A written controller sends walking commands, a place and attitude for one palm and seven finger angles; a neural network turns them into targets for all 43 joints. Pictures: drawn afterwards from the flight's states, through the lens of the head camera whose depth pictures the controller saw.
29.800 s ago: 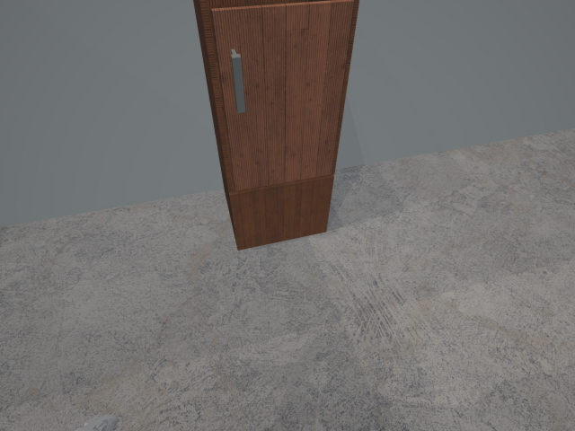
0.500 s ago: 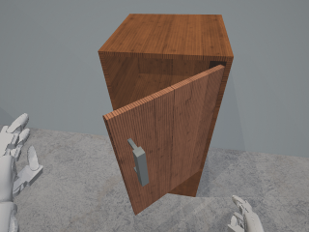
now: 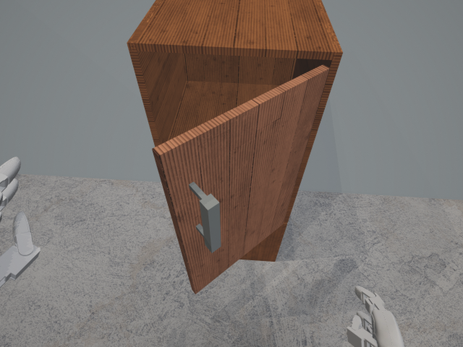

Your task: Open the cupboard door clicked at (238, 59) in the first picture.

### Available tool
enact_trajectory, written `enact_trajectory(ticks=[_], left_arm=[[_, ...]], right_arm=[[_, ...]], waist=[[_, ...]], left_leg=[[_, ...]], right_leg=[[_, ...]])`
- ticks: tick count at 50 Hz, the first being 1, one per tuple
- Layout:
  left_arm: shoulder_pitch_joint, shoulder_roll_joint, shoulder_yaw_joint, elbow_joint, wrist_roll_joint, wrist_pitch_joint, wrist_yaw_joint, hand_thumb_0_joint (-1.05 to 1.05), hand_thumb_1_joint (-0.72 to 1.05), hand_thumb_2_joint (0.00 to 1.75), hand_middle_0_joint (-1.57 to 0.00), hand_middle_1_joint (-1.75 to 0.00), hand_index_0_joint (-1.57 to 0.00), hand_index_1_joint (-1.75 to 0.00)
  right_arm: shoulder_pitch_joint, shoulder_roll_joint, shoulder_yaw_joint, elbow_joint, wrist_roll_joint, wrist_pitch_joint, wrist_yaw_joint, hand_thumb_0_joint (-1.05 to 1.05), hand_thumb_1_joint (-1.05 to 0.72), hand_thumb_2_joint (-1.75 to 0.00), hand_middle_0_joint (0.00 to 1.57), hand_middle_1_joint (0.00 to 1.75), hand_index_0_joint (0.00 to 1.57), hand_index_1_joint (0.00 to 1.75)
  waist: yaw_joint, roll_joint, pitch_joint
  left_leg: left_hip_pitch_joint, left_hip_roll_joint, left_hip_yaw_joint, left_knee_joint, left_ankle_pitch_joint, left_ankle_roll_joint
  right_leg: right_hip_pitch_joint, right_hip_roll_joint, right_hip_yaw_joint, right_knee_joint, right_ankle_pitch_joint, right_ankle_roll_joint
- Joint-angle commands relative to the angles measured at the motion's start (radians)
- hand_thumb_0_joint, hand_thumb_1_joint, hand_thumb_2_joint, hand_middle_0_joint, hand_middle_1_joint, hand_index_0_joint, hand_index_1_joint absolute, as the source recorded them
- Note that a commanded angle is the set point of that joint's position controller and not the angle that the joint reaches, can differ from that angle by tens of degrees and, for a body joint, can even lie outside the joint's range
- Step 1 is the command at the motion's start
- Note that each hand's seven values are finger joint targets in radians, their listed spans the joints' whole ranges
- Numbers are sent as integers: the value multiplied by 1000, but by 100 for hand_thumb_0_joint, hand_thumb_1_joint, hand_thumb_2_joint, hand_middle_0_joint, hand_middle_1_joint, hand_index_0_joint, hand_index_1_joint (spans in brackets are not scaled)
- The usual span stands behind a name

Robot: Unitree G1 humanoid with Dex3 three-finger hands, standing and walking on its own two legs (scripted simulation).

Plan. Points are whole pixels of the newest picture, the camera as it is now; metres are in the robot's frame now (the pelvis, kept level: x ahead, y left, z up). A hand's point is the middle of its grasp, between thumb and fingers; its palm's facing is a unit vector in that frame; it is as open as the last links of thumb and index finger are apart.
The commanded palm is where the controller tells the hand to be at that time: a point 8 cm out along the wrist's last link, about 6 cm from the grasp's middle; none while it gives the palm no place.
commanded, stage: step back with the hand held close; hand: left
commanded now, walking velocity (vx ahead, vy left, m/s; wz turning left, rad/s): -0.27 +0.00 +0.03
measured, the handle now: (204, 218) +0.33 +0.07 +0.03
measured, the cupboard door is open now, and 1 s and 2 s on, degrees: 43 43 43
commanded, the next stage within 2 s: stop stepping back and stand still in 1.00 s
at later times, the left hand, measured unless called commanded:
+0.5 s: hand out of the picture +0.14 +0.27 +0.16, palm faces +0.47 -0.75 -0.47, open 7.5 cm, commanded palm +0.06 +0.32 +0.18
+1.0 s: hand out of the picture +0.05 +0.30 +0.18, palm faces +0.48 -0.77 -0.43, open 7.4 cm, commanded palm +0.00 +0.32 +0.18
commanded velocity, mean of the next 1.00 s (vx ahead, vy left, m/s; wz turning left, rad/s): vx -0.35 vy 0.00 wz -0.01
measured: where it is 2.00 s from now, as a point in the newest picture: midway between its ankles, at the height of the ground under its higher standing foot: outside the picture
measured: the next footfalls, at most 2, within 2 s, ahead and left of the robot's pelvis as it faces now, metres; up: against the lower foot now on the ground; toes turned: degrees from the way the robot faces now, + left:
right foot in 1.20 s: -0.29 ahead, -0.11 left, +0.00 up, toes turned -5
left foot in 1.38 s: -0.14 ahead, +0.09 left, +0.00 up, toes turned -1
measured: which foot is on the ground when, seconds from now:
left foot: down 0.00-1.00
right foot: down 0.00-0.80, up 0.82-1.00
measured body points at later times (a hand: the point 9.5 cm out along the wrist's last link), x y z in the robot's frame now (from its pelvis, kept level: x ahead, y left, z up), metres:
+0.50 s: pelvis -0.07 +0.01 -0.02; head -0.05 +0.03 +0.42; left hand +0.10 +0.31 +0.18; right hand +0.10 -0.23 -0.10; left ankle +0.00 +0.09 -0.74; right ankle +0.05 -0.12 -0.74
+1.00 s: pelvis -0.14 +0.02 +0.00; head -0.11 +0.07 +0.45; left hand +0.02 +0.34 +0.21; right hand +0.04 -0.19 -0.07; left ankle -0.03 +0.10 -0.74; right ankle -0.22 -0.14 -0.65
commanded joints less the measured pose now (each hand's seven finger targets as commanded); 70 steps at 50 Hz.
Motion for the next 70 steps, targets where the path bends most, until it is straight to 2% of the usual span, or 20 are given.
enact_trajectory(ticks=[1, 9, 17, 22, 27, 33, 37, 38, 40, 44, 47, 56, 58, 59, 60, 62, 63, 66, 68, 70], left_arm=[[-7, 164, 158, -208, 7, -61, 38, 0, 90, 90, -20, -30, -20, -30], [-107, 138, 141, -213, 46, -75, 41, 0, 90, 90, -20, -30, -20, -30], [-176, 165, 153, -264, 46, -101, 53, 0, 90, 90, -20, -30, -20, -30], [-95, 171, 195, -299, 41, -121, 62, 0, 90, 90, -20, -30, -20, -30], [-70, 163, 221, -240, 55, -133, 49, 0, 90, 90, -20, -30, -20, -30], [-114, 186, 169, -266, 22, -125, 46, 0, 90, 90, -20, -30, -20, -30], [-35, 219, 209, -320, 7, -127, 57, 0, 90, 90, -20, -30, -20, -30], [-11, 228, 226, -347, 0, -130, 56, 0, 90, 90, -20, -30, -20, -30], [-19, 241, 264, -422, 23, -153, 66, 0, 90, 90, -20, -30, -20, -30], [-7, 198, 244, -392, -6, -137, 72, 0, 90, 90, -20, -30, -20, -30], [1, 137, 158, -348, -12, -110, 65, 0, 90, 90, -20, -30, -20, -30], [-50, 186, 138, -334, -39, -86, 37, 0, 90, 90, -20, -30, -20, -30], [18, 239, 189, -373, -53, -96, 28, 0, 90, 90, -20, -30, -20, -30], [42, 284, 222, -396, -51, -104, 26, 0, 90, 90, -20, -30, -20, -30], [66, 347, 285, -423, -57, -110, 35, 0, 90, 90, -20, -30, -20, -30], [-6, 365, 307, -435, -52, -117, 39, 0, 90, 90, -20, -30, -20, -30], [30, 264, 257, -350, -46, -101, 26, 0, 90, 90, -20, -30, -20, -30], [-17, 220, 220, -224, -29, -77, 41, 0, 90, 90, -20, -30, -20, -30], [-61, 188, 181, -133, -21, -72, 43, 0, 90, 90, -20, -30, -20, -30], [-101, 166, 121, -119, -15, -71, 36, 0, 90, 90, -20, -30, -20, -30]], right_arm=[[-107, -114, -37, -180, -3, -48, -11, 0, -90, -90, 20, 30, 20, 30], [-74, -132, -39, -197, -6, -65, -11, 0, -90, -90, 20, 30, 20, 30], [-46, -125, -29, -186, -14, -85, -8, 0, -90, -90, 20, 30, 20, 30], [-53, -122, -30, -188, -11, -96, -8, 0, -90, -90, 20, 30, 20, 30], [-64, -127, -45, -184, -13, -107, -3, 0, -90, -90, 20, 30, 20, 30], [-50, -96, -45, -131, -14, -100, 13, 0, -90, -90, 20, 30, 20, 30], [-54, -82, -37, -127, -10, -79, 15, 0, -90, -90, 20, 30, 20, 30], [-67, -98, -42, -136, -12, -78, 8, 0, -90, -90, 20, 30, 20, 30], [-106, -127, -62, -157, -32, -107, -11, 0, -90, -90, 20, 30, 20, 30], [-64, -95, -70, -105, -22, -163, 5, 0, -90, -90, 20, 30, 20, 30], [-50, -87, -57, -59, -18, -182, 11, 0, -90, -90, 20, 30, 20, 30], [-73, -75, -20, -80, -31, -167, 20, 0, -90, -90, 20, 30, 20, 30], [-89, -62, -10, -103, -25, -142, 25, 0, -90, -90, 20, 30, 20, 30], [-92, -54, -3, -103, -21, -124, 26, 0, -90, -90, 20, 30, 20, 30], [-109, -52, 4, -108, -27, -110, 26, 0, -90, -90, 20, 30, 20, 30], [-95, -57, 13, -116, -34, -121, 28, 0, -90, -90, 20, 30, 20, 30], [-56, -60, -4, -91, -7, -121, 20, 0, -90, -90, 20, 30, 20, 30], [-86, -63, 13, -91, -3, -123, -3, 0, -90, -90, 20, 30, 20, 30], [-31, -91, 5, -53, -8, -139, -21, 0, -90, -90, 20, 30, 20, 30], [-14, -134, -20, -69, -1, -153, -23, 0, -90, -90, 20, 30, 20, 30]], waist=[[12, 66, -161], [2, 57, -58], [-15, -13, -55], [-4, 153, -128], [-5, 107, -57], [-19, -181, -118], [-23, -135, -190], [-24, -26, -171], [-19, 449, -173], [-8, 131, -182], [-14, 150, -220], [10, 239, -291], [11, 149, -270], [7, 7, -230], [24, -106, -231], [24, -159, -176], [-5, -141, -137], [-15, -102, -83], [-40, 22, -126], [-27, 199, -181]], left_leg=[[-211, 117, -124, -137, 127, 12], [-549, 160, -169, -178, -367, 77], [-402, 84, -158, -10, -417, 49], [-529, 185, -255, -180, -407, 83], [-714, 209, -237, -144, -466, 100], [-167, 17, -80, 338, -231, -19], [-48, 18, -60, 215, -159, -24], [-106, 66, -145, 24, -188, 4], [-434, 399, -528, -314, -237, 142], [-168, 338, -310, -207, -2, 117], [70, 311, -250, -190, 234, 89], [104, 203, -129, -350, -11, -13], [73, 113, -20, -200, -29, -67], [102, 50, 30, 41, -13, -78], [32, 12, 7, 307, -50, -82], [-217, 34, -72, 596, -142, -79], [-319, 33, -80, 571, -68, -66], [-212, 65, 4, 207, -6, -40], [15, 21, 21, -26, 172, -9], [206, 201, -192, -21, 549, 76]], right_leg=[[263, -35, 71, 84, 210, -4], [326, -19, 96, 229, 37, 6], [53, -87, 201, 26, -329, -35], [239, 4, 83, 308, -68, 1], [335, 25, 130, 369, -2, 0], [-197, -236, 399, -127, -305, -127], [-187, -201, 242, -58, -175, -97], [-165, -120, 188, 50, -199, -54], [48, 96, 33, 650, -330, 29], [-163, 80, 90, 830, -389, 18], [-211, 66, 29, 615, -397, 33], [106, 108, -80, 75, -397, -27], [153, 45, -51, -187, -264, -66], [4, -99, 70, -261, -219, -104], [-90, -276, 213, -295, -193, -162], [-83, -381, 286, -260, -141, -233], [47, -269, 161, -147, 118, -175], [127, -229, 94, -34, 359, -125], [87, -156, 39, 93, 363, -45], [-66, -31, -26, 312, -7, 36]])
